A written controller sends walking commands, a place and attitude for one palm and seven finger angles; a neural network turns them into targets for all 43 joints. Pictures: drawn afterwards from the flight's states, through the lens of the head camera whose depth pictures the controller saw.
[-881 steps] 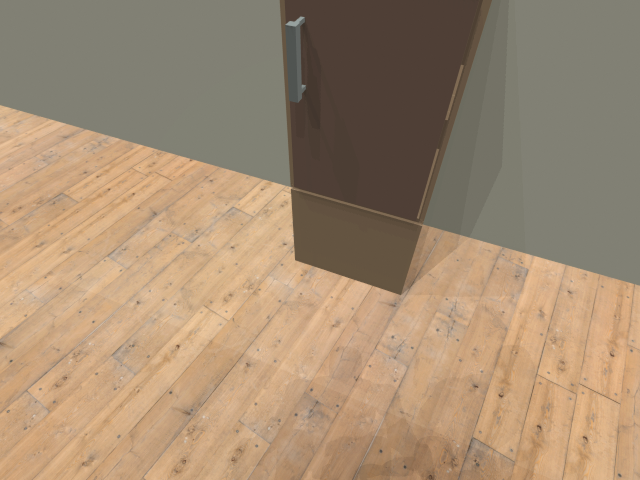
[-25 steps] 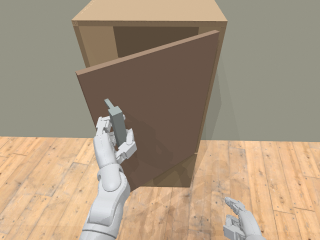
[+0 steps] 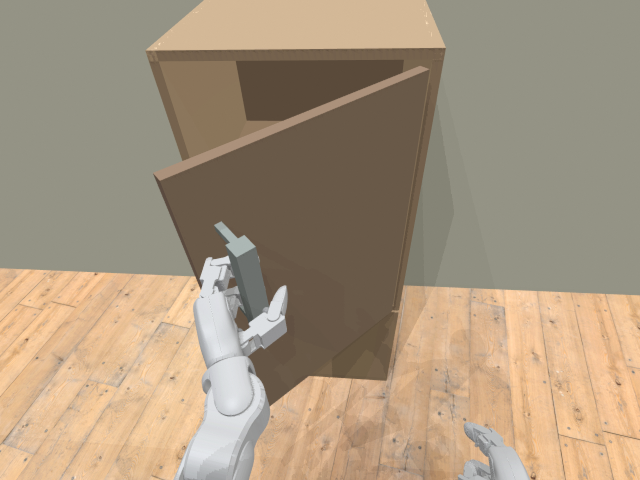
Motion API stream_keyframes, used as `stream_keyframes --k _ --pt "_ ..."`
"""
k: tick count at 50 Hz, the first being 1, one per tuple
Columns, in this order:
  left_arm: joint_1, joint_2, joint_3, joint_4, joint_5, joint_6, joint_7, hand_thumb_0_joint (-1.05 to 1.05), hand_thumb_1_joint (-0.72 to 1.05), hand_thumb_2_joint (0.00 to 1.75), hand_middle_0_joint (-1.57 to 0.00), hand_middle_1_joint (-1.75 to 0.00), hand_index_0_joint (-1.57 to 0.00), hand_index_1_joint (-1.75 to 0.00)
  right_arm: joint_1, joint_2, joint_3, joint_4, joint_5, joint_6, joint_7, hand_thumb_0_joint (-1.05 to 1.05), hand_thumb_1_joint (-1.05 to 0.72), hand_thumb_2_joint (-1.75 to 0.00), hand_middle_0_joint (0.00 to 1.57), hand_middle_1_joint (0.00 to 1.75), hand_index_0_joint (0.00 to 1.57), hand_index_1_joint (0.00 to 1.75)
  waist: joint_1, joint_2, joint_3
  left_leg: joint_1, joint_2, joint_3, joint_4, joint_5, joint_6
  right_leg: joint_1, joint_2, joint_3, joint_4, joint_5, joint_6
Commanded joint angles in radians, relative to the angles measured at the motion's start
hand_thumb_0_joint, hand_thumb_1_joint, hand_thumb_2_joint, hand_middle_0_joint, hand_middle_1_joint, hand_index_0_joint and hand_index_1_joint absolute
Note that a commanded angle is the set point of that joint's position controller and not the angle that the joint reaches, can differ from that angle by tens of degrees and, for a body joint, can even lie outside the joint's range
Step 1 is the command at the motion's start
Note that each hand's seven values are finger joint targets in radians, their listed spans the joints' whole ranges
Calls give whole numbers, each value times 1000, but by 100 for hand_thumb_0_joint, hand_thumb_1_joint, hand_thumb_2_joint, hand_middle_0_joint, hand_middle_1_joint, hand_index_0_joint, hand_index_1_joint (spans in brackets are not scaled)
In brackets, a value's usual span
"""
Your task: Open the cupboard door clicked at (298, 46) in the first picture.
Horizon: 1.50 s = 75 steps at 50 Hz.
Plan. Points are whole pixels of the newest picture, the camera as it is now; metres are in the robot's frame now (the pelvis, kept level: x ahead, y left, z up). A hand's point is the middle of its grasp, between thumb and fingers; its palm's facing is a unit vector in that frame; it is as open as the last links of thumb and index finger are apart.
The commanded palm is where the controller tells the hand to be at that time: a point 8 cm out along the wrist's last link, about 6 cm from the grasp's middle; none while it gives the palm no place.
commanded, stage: open thumb and fingers to let go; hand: left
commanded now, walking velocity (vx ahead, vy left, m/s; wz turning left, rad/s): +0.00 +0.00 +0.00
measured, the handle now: (244, 284) +0.33 +0.12 +0.10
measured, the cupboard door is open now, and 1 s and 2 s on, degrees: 44 46 46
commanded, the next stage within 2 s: slide the hand sideways off the handle in 0.54 s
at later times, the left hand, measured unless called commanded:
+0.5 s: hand (270, 306) +0.30 +0.08 +0.10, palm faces +0.32 -0.95 -0.01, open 15.0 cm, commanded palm +0.25 +0.12 +0.10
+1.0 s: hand (269, 335) +0.26 +0.08 +0.10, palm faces -0.12 -0.99 +0.02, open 16.3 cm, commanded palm +0.23 +0.13 +0.10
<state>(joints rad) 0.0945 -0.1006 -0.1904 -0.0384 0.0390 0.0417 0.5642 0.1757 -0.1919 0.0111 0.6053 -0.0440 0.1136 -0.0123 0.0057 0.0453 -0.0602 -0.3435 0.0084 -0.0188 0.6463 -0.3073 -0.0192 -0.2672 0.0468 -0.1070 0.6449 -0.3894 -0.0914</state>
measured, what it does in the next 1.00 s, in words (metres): shifts its weight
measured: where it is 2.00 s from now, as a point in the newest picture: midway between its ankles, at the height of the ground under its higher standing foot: outside the picture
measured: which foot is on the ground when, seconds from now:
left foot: down 0.00-1.00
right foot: down 0.00-1.00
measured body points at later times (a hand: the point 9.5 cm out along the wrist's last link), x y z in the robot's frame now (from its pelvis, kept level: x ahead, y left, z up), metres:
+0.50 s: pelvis -0.01 +0.02 +0.00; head -0.02 +0.01 +0.45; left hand +0.27 +0.13 +0.10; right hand +0.18 -0.19 -0.09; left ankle +0.02 +0.14 -0.72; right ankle -0.02 -0.05 -0.72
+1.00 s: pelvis -0.03 +0.05 +0.00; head -0.05 +0.04 +0.44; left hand +0.26 +0.13 +0.10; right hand +0.13 -0.16 -0.09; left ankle +0.02 +0.14 -0.72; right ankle -0.02 -0.05 -0.72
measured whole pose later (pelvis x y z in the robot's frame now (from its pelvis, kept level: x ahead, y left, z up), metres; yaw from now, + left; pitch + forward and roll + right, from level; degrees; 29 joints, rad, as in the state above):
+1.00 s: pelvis -0.03 +0.05 +0.00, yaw -1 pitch -1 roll +0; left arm -0.03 0.00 -0.25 0.10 -0.08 -0.05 0.16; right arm 0.21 -0.19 0.06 0.56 0.02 0.05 -0.02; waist 0.01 0.04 -0.03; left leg -0.38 -0.03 0.03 0.69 -0.29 0.04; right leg -0.32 0.00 -0.06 0.70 -0.36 -0.03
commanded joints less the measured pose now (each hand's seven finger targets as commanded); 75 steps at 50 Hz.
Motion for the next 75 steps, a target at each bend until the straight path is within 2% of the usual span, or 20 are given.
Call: stream_keyframes --k 1,6,8,15,26,31,32,33,34,36,39,42,44,47,52,56,60,65,71,75 --pt "-265 -27 -32 -238 25 -94 -19 0 -15 45 -32 -124 -32 -124 -154 -69 -17 -173 3 -69 -7 0 -90 -90 20 30 20 30 -13 -151 -142 73 -31 -5 1 172 47 11 -118 175 -166 427 103" --pt "-302 -4 -7 -209 12 -112 -30 0 -50 30 -30 -120 -30 -120 -161 -67 -16 -166 4 -79 -18 0 -90 -90 20 30 20 30 -7 -149 -146 74 -32 -6 1 144 46 -1 -122 188 -188 340 101" --pt "-288 -23 -12 -188 5 -108 -30 0 -50 30 -30 -120 -30 -120 -159 -65 -14 -167 4 -80 -17 0 -90 -90 20 30 20 30 -1 -153 -152 74 -34 -7 -3 151 44 6 -120 177 -181 355 100" --pt "-284 -47 -25 -150 32 -79 4 0 -50 30 -24 -85 -24 -85 -153 -71 -18 -172 5 -67 -7 0 -90 -90 20 30 20 30 1 -127 -158 97 -25 0 -15 192 46 -10 -95 120 -144 377 83" --pt "-373 -118 -83 -122 41 -51 44 0 -50 30 -15 -30 -15 -30 -172 -64 -17 -168 8 -63 9 0 -90 -90 20 30 20 30 2 -94 -160 115 -10 -10 -19 181 40 -67 -58 68 -114 237 53" --pt "-405 -152 -105 -95 46 -32 55 0 -50 30 -15 -30 -15 -30 -184 -64 -18 -160 10 -63 19 0 -90 -90 20 30 20 30 -3 -97 -146 106 -1 -21 -17 158 36 -103 -49 52 -100 182 47" --pt "-432 -163 -116 -93 49 -31 58 0 -50 30 -15 -30 -15 -30 -185 -64 -18 -157 10 -64 21 0 -90 -90 20 30 20 30 -7 -88 -148 102 -1 -25 -17 147 34 -112 -48 49 -93 166 45" --pt "-423 -84 -320 -91 123 -81 -152 0 -50 30 -15 -30 -15 -30 -98 -100 -18 -145 16 -51 32 0 -90 -90 20 30 20 30 -96 -148 -77 125 -8 -35 -32 172 50 -152 -49 89 -81 239 54" --pt "-489 -30 -263 -137 85 -130 -265 0 -50 30 -15 -30 -15 -30 -84 -97 -27 -174 29 -49 23 0 -90 -90 20 30 20 30 -74 -108 -158 131 -6 -35 -26 187 54 -127 -50 84 -54 274 47" --pt "-517 20 -248 -159 54 -192 -381 0 -50 30 -15 -30 -15 -30 -80 -91 -17 -191 34 -65 5 0 -90 -90 20 30 20 30 -58 -45 -220 162 -13 -34 -14 199 58 -117 -50 86 -35 299 43" --pt "-482 17 -232 -117 -41 -211 -518 0 -50 30 -15 -30 -15 -30 -85 -90 0 -218 58 -91 -10 0 -90 -90 20 30 20 30 -57 -18 -185 165 -9 -47 -33 117 53 -140 -42 70 -53 199 41" --pt "-451 2 -152 -82 -145 -180 -509 0 -50 30 -15 -30 -15 -30 -125 -92 11 -226 73 -120 -22 0 -90 -90 20 30 20 30 -39 -84 -121 123 -6 -61 -73 -12 44 -150 -29 51 -88 80 51" --pt "-432 19 -98 -65 -168 -154 -467 0 -50 30 -15 -30 -15 -30 -137 -97 16 -226 72 -130 -20 0 -90 -90 20 30 20 30 -16 -121 -99 93 -6 -67 -100 -64 40 -139 -29 45 -96 35 55" --pt "-395 56 -57 -92 -129 -152 -409 0 -50 30 -15 -30 -15 -30 -132 -97 13 -230 64 -134 -9 0 -90 -90 20 30 20 30 -2 -153 -108 87 -2 -50 -108 -49 40 -126 -31 50 -95 30 57" --pt "-269 87 -52 -160 -68 -177 -386 0 -50 30 -15 -30 -15 -30 -123 -91 10 -251 56 -128 16 0 -90 -90 20 30 20 30 21 -69 -114 92 2 -22 -104 -11 39 -105 -32 62 -90 55 47" --pt "-233 161 8 -196 -72 -170 -394 0 -50 30 -15 -30 -15 -30 -135 -92 16 -262 56 -117 11 0 -90 -90 20 30 20 30 21 -69 -68 68 0 -9 -109 -42 42 -96 -35 78 -122 18 49" --pt "-247 165 8 -248 -91 -161 -413 0 -50 30 -15 -30 -15 -30 -149 -93 20 -268 57 -118 -3 0 -90 -90 20 30 20 30 3 -67 -51 85 -5 -2 -103 -58 48 -105 -38 90 -154 -13 56" --pt "-90 164 27 -306 -132 -164 -446 0 -50 30 -15 -30 -15 -30 -135 -94 19 -273 60 -138 -5 0 -90 -90 20 30 20 30 16 -71 -84 103 -3 -3 -101 14 46 -70 -32 81 -141 70 58" --pt "100 231 91 -400 -120 -179 -469 0 -50 30 -15 -30 -15 -30 -105 -99 10 -286 54 -151 3 0 -90 -90 20 30 20 30 27 -62 -101 100 -9 15 -73 124 50 -40 -33 89 -110 234 60" --pt "172 233 82 -460 -131 -193 -505 0 -50 30 -15 -30 -15 -30 -89 -104 8 -302 54 -166 7 0 -90 -90 20 30 20 30 12 -63 -81 87 -9 15 -50 137 54 -60 -32 87 -94 272 67"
